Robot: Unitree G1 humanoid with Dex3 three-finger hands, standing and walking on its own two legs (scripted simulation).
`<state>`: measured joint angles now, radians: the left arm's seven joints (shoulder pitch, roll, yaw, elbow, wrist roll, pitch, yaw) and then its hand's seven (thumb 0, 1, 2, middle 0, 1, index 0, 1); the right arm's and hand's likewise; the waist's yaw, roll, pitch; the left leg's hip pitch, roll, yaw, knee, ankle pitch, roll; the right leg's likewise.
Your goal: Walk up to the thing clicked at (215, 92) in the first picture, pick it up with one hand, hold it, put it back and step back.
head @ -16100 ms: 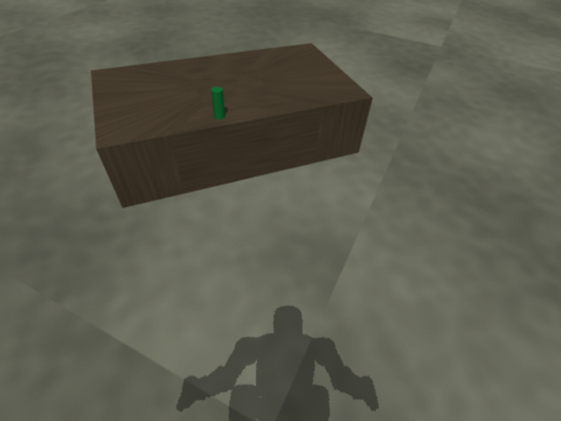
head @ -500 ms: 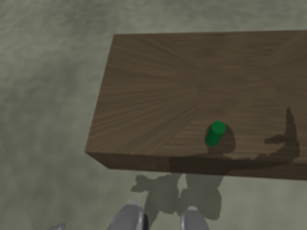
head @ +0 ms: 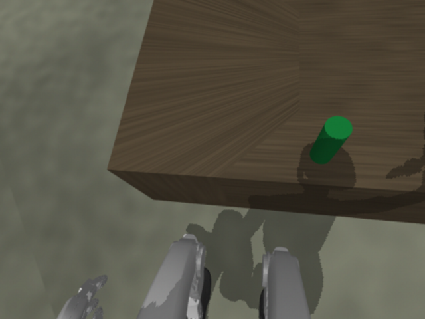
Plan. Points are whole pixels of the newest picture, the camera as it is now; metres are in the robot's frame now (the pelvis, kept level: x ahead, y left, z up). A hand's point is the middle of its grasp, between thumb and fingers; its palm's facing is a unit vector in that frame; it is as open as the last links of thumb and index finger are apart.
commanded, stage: approach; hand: right
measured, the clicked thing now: (328, 142) +0.49 -0.21 -0.13
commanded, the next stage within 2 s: close in in 0.14 s
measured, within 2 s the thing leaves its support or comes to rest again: neither
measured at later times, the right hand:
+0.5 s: hand (355, 153) +0.48 -0.27 -0.15, palm faces +0.14 +0.99 -0.01, open 17.1 cm
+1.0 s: hand (335, 144) +0.50 -0.23 -0.14, palm faces +0.16 +0.99 -0.01, open 17.0 cm
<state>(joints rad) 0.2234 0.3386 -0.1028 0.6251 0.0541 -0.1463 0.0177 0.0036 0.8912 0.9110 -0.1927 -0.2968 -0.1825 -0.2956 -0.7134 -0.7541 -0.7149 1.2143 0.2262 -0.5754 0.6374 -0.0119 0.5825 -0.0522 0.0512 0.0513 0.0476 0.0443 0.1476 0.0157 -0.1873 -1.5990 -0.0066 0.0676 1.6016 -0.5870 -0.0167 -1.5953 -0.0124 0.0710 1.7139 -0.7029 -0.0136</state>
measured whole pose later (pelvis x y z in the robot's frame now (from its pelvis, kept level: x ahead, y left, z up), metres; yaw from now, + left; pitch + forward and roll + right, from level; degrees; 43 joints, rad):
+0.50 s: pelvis -0.05 +0.00 -0.16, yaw +1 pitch +35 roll +7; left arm 0.22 0.31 -0.11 0.65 0.09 -0.05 -0.05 0.00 0.90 0.90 -0.20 -0.30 -0.20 -0.29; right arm -0.93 -0.67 -0.62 1.11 0.05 -0.49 0.34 -0.01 0.44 -0.04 0.08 0.04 0.06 0.03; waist 0.21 -0.01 -0.11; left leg -2.13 0.02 0.07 2.10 -0.58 -0.02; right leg -2.13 0.02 0.08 2.23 -0.70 -0.02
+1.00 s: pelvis -0.04 +0.01 -0.15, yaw -1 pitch +36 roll +5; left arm 0.22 0.31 -0.07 0.61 0.07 0.01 -0.05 0.00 0.90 0.91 -0.21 -0.31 -0.20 -0.30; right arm -0.97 -0.55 -0.50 1.08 0.03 -0.46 0.19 -0.01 0.42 -0.06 0.07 0.04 0.05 0.04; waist 0.20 -0.02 -0.14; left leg -2.12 0.03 0.05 2.09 -0.60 -0.01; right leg -2.10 0.03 0.06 2.18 -0.72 -0.01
